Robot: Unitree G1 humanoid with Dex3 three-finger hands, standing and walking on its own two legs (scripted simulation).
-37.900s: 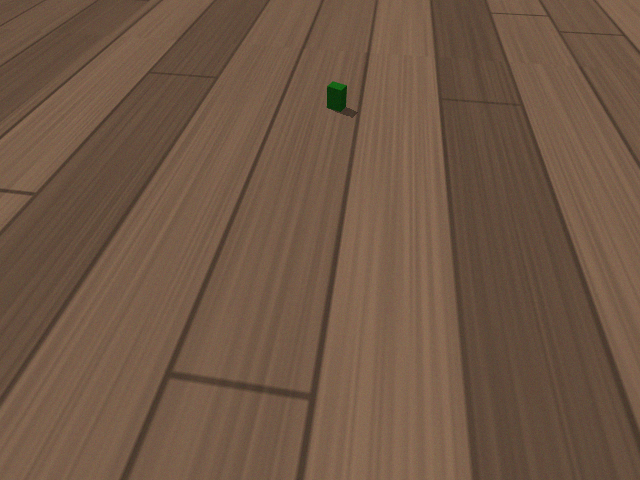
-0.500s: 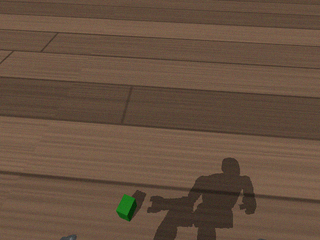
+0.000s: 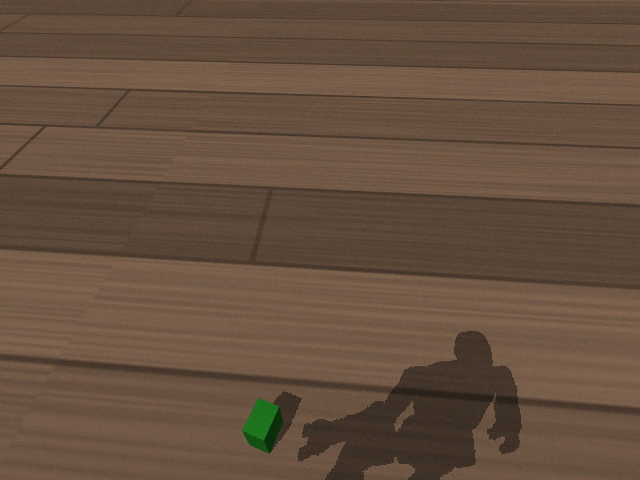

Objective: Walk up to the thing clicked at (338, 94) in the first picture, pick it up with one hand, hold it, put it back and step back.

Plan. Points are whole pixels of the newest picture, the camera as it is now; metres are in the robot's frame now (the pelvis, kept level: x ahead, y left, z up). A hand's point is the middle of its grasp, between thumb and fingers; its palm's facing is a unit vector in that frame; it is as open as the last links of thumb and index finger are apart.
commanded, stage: stand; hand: left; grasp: from above
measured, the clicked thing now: (264, 426) +0.39 +0.20 -0.71
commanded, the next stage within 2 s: step back in 1.66 s
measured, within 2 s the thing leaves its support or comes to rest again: neither
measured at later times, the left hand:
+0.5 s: hand out of the picture +0.07 +0.23 -0.16, palm faces +0.00 -0.95 -0.31, open 7.4 cm
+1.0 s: hand out of the picture +0.09 +0.24 -0.16, palm faces -0.01 -0.95 -0.32, open 7.4 cm
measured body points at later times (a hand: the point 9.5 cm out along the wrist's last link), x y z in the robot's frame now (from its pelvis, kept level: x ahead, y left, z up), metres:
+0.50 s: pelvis +0.01 +0.00 +0.00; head +0.01 +0.00 +0.45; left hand +0.07 +0.28 -0.14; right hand +0.07 -0.30 -0.14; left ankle +0.02 +0.10 -0.75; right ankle +0.00 -0.13 -0.75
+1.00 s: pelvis +0.02 +0.00 +0.00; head +0.02 +0.00 +0.45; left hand +0.09 +0.29 -0.14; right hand +0.09 -0.30 -0.13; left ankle +0.02 +0.10 -0.75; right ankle +0.00 -0.13 -0.75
